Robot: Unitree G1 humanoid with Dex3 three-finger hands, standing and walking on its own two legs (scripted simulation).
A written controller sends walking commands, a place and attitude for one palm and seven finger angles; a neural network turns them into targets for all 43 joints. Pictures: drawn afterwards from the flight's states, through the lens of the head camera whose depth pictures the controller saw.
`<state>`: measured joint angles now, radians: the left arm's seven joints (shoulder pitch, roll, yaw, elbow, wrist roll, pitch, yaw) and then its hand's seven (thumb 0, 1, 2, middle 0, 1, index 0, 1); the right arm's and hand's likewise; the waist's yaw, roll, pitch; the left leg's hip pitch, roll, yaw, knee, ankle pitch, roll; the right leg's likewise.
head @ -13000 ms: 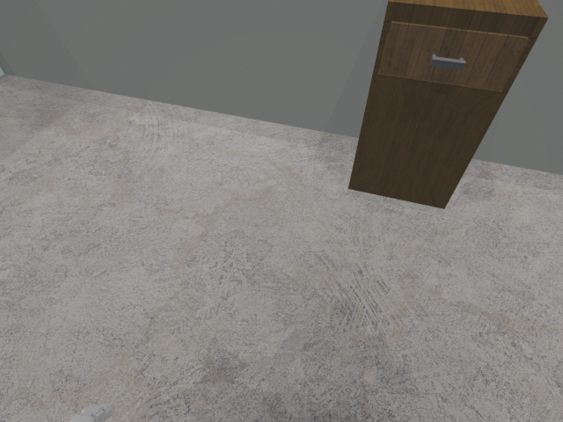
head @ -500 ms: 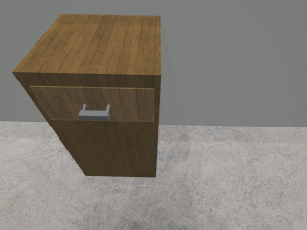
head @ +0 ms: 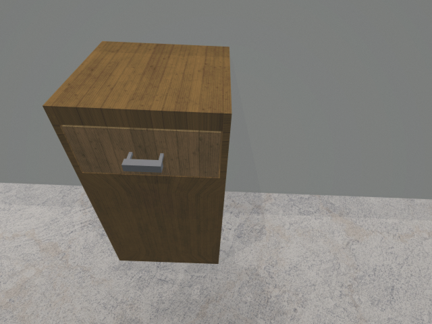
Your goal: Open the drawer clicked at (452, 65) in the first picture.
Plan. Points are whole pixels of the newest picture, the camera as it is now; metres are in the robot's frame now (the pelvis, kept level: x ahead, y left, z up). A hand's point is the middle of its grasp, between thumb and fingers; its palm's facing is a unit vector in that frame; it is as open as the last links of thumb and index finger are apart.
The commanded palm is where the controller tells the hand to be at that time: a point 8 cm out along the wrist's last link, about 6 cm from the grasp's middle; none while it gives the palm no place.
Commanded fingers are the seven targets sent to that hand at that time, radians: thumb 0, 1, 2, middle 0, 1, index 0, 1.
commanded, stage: come to a stop and stand still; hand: left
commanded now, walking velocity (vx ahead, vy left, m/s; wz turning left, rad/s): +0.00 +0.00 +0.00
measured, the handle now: (144, 160) +0.55 +0.24 -0.05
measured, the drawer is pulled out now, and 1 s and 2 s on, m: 0.00 0.00 0.00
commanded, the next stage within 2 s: look again from close up in 0.54 s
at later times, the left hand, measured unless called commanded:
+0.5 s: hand out of the picture -0.06 +0.19 -0.17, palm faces +0.03 -0.99 -0.15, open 7.3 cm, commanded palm none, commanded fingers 0.00 0.90 0.90 -0.20 -0.30 -0.20 -0.30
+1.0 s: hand out of the picture -0.03 +0.18 -0.18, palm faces +0.03 -0.99 -0.14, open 7.3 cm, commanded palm none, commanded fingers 0.00 0.90 0.90 -0.20 -0.30 -0.20 -0.30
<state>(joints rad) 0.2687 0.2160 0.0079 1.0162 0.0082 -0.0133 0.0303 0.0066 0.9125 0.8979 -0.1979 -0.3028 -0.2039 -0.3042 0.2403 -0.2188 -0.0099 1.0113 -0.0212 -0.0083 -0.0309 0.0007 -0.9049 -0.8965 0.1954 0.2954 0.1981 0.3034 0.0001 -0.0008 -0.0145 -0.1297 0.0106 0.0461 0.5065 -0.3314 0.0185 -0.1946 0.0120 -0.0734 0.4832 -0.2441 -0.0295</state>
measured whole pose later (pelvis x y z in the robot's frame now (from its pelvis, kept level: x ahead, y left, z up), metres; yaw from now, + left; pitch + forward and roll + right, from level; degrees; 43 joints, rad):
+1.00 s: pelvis -0.01 +0.04 +0.00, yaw -1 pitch -2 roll +0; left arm 0.36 0.09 -0.01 1.11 0.01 -0.01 0.05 0.00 0.91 0.90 -0.20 -0.30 -0.20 -0.30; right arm 0.32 -0.12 0.01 1.12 -0.01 -0.02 -0.04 0.00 -0.91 -0.90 0.20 0.30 0.20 0.30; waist 0.00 0.00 0.01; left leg -0.13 -0.05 0.09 0.43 -0.28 0.07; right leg -0.22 -0.04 -0.03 0.44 -0.19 0.03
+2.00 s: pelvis +0.00 -0.03 -0.03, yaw +0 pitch +9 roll +3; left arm 0.29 0.35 -0.04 0.02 1.01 0.02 0.36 0.00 0.21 0.60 -0.27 -0.75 -0.27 -0.75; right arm 0.05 -0.18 0.05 0.57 -0.05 0.09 0.01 0.01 -0.90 -0.90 0.20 0.30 0.20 0.30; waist 0.10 0.02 -0.09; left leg -0.47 -0.01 0.02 0.75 -0.43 -0.01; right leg -0.58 0.05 -0.04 0.80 -0.38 -0.10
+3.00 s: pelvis +0.01 +0.04 +0.00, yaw -3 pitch +3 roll +0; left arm -0.10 0.44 -0.08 0.09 0.97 0.04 0.09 0.00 -0.49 0.30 -0.32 -1.20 -0.32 -1.20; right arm 0.17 -0.24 0.00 0.63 0.00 0.10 -0.01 0.01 -0.90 -0.90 0.20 0.30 0.20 0.30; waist 0.09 0.07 -0.01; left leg -0.22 -0.09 -0.03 0.48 -0.31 0.06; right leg -0.31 0.01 0.04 0.50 -0.24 0.00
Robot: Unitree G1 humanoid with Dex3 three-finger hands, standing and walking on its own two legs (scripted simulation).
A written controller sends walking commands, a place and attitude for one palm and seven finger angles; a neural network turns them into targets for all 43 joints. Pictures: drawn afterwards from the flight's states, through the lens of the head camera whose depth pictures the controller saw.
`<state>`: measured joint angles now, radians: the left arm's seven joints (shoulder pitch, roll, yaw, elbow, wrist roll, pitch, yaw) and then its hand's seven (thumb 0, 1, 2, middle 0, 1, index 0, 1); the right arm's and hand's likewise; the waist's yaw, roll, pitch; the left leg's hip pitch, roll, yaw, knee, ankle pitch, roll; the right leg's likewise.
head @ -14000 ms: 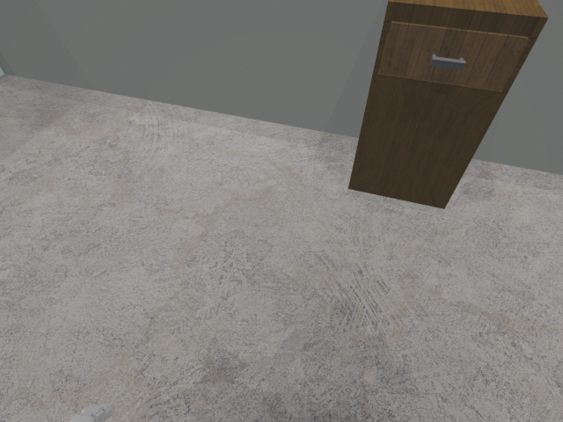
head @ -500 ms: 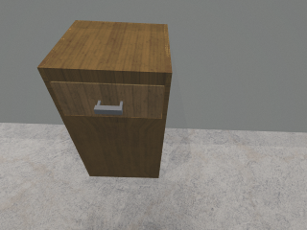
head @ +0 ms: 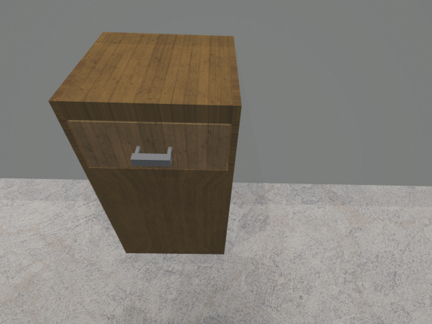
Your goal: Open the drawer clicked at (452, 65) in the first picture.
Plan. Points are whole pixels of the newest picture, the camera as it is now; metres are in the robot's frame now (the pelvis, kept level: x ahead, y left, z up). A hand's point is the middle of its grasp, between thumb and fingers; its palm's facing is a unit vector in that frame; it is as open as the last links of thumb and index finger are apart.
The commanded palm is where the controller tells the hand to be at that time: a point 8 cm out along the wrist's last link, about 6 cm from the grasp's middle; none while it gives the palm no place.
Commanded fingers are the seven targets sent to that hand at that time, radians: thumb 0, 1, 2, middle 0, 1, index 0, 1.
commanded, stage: look again from close up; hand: left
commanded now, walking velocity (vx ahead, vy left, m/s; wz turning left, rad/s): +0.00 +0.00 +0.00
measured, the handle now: (152, 154) +0.56 +0.22 -0.05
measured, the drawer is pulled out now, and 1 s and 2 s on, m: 0.00 0.00 0.00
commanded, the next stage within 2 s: raise the hand with hooked fingers in 0.14 s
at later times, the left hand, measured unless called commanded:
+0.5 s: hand (122, 283) +0.20 +0.19 -0.04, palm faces -0.04 -0.42 -0.91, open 7.7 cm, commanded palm +0.13 +0.20 -0.04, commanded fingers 0.00 0.57 0.76 -0.22 -0.51 -0.22 -0.51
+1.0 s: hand (129, 265) +0.23 +0.18 -0.02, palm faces +0.01 -0.09 -1.00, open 10.5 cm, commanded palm +0.20 +0.19 +0.03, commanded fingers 0.00 -0.01 0.51 -0.27 -0.88 -0.27 -0.88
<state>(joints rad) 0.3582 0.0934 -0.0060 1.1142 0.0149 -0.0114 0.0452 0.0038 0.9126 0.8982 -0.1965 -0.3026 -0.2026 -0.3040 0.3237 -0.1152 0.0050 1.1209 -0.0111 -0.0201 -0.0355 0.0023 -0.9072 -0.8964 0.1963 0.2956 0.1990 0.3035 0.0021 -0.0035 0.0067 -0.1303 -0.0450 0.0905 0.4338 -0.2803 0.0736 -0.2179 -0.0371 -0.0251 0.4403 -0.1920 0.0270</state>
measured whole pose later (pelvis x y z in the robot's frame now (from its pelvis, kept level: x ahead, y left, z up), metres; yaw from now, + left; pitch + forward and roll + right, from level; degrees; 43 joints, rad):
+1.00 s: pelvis +0.02 -0.07 -0.03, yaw +1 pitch +9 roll +3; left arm 0.29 0.35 -0.04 0.02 1.01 0.02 0.36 0.00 0.21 0.60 -0.27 -0.75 -0.27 -0.75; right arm 0.05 -0.18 0.05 0.57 -0.05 0.09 0.01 0.01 -0.90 -0.90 0.20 0.30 0.20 0.30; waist 0.10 0.02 -0.09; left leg -0.47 -0.01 0.02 0.75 -0.43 -0.01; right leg -0.58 0.05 -0.04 0.80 -0.38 -0.10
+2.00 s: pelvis +0.02 +0.00 +0.00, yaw -2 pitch +3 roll +0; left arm -0.10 0.44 -0.08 0.09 0.97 0.04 0.09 0.00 -0.49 0.30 -0.32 -1.20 -0.32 -1.20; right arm 0.17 -0.24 0.00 0.63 0.00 0.10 -0.01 0.01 -0.90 -0.90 0.20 0.30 0.20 0.30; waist 0.09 0.07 -0.01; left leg -0.22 -0.09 -0.03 0.48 -0.31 0.06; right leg -0.31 0.01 0.04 0.50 -0.24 0.00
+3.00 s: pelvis +0.02 -0.02 -0.02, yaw -3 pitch +11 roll +0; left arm -0.47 0.49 0.00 0.66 1.03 -0.08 0.21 0.00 -0.49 0.30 -0.32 -1.20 -0.32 -1.21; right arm 0.26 -0.26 -0.05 0.67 0.02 0.11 -0.05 0.01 -0.90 -0.90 0.20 0.30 0.20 0.30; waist 0.00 0.05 -0.08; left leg -0.44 -0.06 -0.02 0.61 -0.36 0.04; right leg -0.54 0.05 0.03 0.62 -0.28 -0.03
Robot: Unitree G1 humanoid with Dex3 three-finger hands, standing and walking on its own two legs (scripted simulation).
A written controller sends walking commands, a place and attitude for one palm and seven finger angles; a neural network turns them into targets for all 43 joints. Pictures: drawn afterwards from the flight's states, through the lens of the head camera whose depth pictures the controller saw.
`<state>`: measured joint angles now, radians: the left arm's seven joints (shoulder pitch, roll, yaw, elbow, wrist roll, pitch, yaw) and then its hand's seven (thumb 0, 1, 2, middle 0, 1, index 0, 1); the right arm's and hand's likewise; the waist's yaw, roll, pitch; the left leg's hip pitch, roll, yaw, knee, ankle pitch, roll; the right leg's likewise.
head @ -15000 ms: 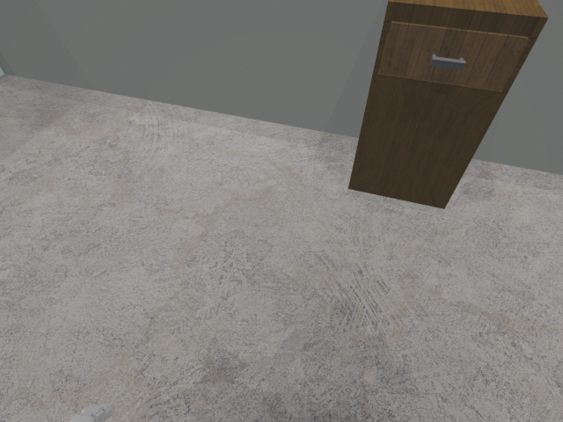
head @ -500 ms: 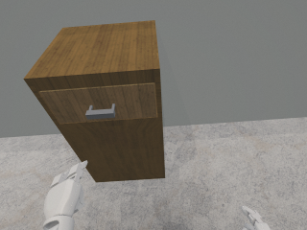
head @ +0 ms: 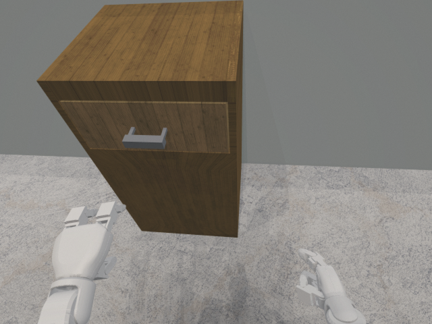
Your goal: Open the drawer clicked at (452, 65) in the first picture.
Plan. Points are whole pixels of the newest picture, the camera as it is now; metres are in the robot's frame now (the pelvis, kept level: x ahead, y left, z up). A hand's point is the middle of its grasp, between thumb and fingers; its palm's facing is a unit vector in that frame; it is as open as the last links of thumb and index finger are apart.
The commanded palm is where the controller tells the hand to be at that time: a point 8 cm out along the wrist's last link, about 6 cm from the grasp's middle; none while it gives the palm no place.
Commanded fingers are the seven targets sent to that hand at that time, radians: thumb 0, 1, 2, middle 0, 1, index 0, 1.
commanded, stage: raise the hand with hooked fingers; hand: left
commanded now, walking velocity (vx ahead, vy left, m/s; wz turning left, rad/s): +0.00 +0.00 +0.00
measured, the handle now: (146, 136) +0.55 +0.27 -0.02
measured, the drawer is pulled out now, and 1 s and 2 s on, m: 0.00 0.00 0.00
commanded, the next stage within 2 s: move the hooked fingers above the handle in 1.14 s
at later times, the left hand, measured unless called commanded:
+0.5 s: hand (101, 202) +0.29 +0.25 +0.07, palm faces +0.09 -0.09 -0.99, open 13.3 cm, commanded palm +0.27 +0.26 +0.13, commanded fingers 0.00 -0.50 0.30 -0.30 -1.20 -0.30 -1.20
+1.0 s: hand (83, 176) +0.32 +0.29 +0.10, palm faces +0.02 -0.08 -1.00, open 13.8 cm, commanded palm +0.30 +0.30 +0.16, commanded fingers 0.00 -0.50 0.30 -0.30 -1.20 -0.30 -1.20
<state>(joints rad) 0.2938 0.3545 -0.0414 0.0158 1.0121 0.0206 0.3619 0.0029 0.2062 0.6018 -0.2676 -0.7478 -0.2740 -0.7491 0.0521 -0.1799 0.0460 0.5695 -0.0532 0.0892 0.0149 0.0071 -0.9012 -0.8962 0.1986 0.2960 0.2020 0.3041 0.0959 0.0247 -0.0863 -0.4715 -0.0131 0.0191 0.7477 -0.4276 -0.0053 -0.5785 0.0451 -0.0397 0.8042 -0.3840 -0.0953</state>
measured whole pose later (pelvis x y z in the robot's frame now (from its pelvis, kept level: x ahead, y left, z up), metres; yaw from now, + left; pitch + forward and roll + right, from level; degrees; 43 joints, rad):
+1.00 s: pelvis +0.00 +0.07 +0.03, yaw -3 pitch +3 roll +0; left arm -0.10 0.44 -0.08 0.09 0.97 0.04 0.09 0.00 -0.49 0.30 -0.32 -1.20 -0.32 -1.20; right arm 0.17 -0.24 0.00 0.63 0.00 0.10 -0.01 0.01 -0.90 -0.90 0.20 0.30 0.20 0.30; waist 0.09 0.07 -0.01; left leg -0.22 -0.09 -0.03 0.48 -0.31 0.06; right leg -0.31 0.01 0.04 0.50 -0.24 0.00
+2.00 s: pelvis +0.00 +0.05 +0.02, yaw -4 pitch +11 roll +0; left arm -0.47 0.49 0.00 0.66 1.03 -0.08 0.21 0.00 -0.49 0.30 -0.32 -1.20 -0.32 -1.21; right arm 0.26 -0.26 -0.05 0.67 0.02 0.11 -0.05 0.01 -0.90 -0.90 0.20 0.30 0.20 0.30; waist 0.00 0.05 -0.08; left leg -0.44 -0.06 -0.02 0.61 -0.36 0.04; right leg -0.54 0.05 0.03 0.62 -0.28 -0.03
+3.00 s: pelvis +0.01 +0.06 +0.00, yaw -4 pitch +19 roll -1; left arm -0.78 0.54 0.02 1.05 1.08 -0.09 0.29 0.00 -0.48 0.30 -0.32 -1.21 -0.33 -1.21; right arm 0.36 -0.27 -0.05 0.70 -0.02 0.13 -0.01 0.00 -0.90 -0.90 0.20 0.30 0.20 0.30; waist -0.09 0.05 -0.13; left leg -0.65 -0.05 -0.02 0.74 -0.41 0.05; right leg -0.72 0.06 0.03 0.69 -0.30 -0.02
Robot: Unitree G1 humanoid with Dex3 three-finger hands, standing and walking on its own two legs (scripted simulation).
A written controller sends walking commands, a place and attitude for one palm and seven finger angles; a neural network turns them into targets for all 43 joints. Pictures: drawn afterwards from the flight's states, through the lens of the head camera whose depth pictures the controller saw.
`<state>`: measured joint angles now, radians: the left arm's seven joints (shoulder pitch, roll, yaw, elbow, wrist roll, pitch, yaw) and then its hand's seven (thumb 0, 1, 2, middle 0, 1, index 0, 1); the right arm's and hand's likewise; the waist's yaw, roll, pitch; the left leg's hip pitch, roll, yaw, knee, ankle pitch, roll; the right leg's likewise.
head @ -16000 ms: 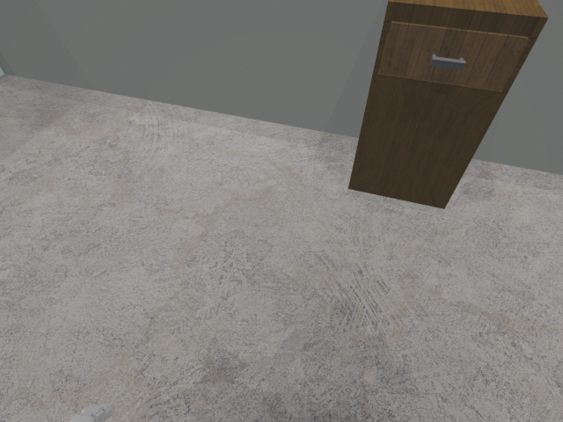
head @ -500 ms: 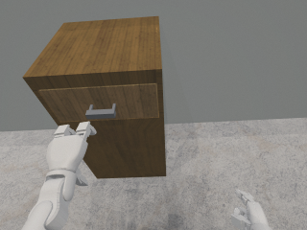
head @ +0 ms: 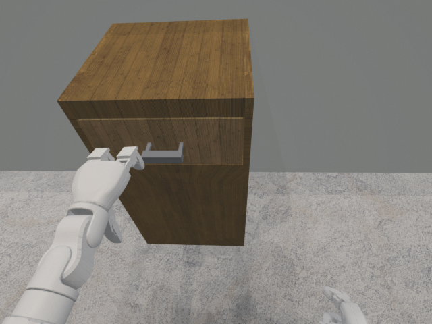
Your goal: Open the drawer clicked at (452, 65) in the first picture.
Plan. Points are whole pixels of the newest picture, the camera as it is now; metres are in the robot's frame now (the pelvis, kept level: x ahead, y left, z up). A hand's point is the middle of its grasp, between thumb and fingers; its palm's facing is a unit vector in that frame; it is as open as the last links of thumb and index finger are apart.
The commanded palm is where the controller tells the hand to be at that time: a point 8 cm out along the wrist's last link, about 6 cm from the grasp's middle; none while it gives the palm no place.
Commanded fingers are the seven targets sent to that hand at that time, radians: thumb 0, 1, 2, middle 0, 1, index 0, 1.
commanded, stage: raise the hand with hooked fingers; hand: left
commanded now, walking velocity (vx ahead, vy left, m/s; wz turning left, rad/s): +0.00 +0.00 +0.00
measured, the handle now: (163, 151) +0.53 +0.23 -0.05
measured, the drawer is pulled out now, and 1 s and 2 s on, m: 0.00 0.00 0.00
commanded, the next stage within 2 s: move the hooked fingers above the handle in 0.14 s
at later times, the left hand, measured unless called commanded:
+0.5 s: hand (124, 189) +0.33 +0.23 +0.06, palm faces +0.00 -0.04 -1.00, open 13.8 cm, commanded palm +0.31 +0.24 +0.12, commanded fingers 0.00 -0.50 0.30 -0.30 -1.20 -0.30 -1.20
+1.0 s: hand (139, 169) +0.40 +0.23 +0.04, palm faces -0.03 -0.02 -1.00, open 13.8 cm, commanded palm +0.38 +0.24 +0.10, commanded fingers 0.00 -0.50 0.30 -0.30 -1.20 -0.30 -1.20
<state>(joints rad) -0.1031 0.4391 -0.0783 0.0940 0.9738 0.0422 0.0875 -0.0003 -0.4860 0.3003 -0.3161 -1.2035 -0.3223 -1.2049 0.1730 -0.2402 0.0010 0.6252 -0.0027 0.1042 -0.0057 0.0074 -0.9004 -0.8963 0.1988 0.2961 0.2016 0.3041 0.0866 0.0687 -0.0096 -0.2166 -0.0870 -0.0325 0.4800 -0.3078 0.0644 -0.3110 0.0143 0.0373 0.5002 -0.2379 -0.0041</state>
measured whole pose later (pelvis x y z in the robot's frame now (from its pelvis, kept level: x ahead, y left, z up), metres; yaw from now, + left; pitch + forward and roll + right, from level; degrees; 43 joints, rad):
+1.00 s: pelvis +0.00 -0.03 -0.01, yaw -1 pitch +11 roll +0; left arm -0.47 0.49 0.00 0.66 1.03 -0.08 0.21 0.00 -0.49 0.30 -0.32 -1.20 -0.32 -1.21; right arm 0.26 -0.26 -0.05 0.67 0.02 0.11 -0.05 0.01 -0.90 -0.90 0.20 0.30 0.20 0.30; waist 0.00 0.05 -0.08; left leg -0.44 -0.06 -0.02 0.61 -0.36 0.04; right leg -0.54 0.05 0.03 0.62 -0.28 -0.03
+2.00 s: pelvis +0.01 -0.01 -0.03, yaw -1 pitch +19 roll -1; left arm -0.78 0.54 0.02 1.05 1.08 -0.09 0.29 0.00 -0.48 0.30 -0.32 -1.21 -0.33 -1.21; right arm 0.36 -0.27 -0.05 0.70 -0.02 0.13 -0.01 0.00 -0.90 -0.90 0.20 0.30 0.20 0.30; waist -0.09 0.05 -0.13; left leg -0.65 -0.05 -0.02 0.74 -0.41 0.05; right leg -0.72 0.06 0.03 0.69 -0.30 -0.02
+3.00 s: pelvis +0.00 -0.01 -0.04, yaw -1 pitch +22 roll -2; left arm -0.80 0.55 0.03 1.10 1.10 -0.15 0.36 0.00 -0.49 0.30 -0.32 -1.21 -0.32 -1.21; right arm 0.35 -0.27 -0.04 0.70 -0.03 0.11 -0.01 0.00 -0.90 -0.90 0.20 0.30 0.20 0.30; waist -0.11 0.05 -0.15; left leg -0.77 -0.05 -0.02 0.84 -0.44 0.05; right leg -0.83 0.06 0.02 0.78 -0.32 -0.01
